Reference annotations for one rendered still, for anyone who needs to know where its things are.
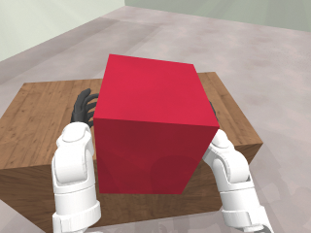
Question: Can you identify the carton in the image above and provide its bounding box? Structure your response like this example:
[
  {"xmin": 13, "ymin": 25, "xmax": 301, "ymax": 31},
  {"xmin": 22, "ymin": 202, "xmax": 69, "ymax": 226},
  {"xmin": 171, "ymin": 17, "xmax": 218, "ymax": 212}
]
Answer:
[{"xmin": 93, "ymin": 53, "xmax": 220, "ymax": 194}]

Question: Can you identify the robot left hand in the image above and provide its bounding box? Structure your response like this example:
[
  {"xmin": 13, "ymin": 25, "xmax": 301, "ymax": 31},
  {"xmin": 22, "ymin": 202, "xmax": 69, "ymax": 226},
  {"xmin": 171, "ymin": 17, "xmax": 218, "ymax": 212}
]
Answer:
[{"xmin": 70, "ymin": 88, "xmax": 99, "ymax": 128}]

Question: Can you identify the robot left forearm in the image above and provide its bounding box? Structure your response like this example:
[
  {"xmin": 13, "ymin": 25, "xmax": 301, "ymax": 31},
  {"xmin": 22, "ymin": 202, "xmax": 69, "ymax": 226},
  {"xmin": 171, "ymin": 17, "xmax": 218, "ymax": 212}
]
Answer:
[{"xmin": 51, "ymin": 121, "xmax": 101, "ymax": 233}]

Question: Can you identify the robot right forearm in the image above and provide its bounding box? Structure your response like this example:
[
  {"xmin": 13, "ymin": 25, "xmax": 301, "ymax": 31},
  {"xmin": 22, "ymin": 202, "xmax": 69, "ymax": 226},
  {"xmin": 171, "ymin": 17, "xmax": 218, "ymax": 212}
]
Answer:
[{"xmin": 202, "ymin": 129, "xmax": 274, "ymax": 233}]

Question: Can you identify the pedestal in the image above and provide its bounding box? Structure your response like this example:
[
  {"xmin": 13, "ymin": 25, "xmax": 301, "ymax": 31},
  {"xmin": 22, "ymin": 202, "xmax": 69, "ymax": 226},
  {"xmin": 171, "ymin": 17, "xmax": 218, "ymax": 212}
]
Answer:
[{"xmin": 0, "ymin": 72, "xmax": 263, "ymax": 233}]

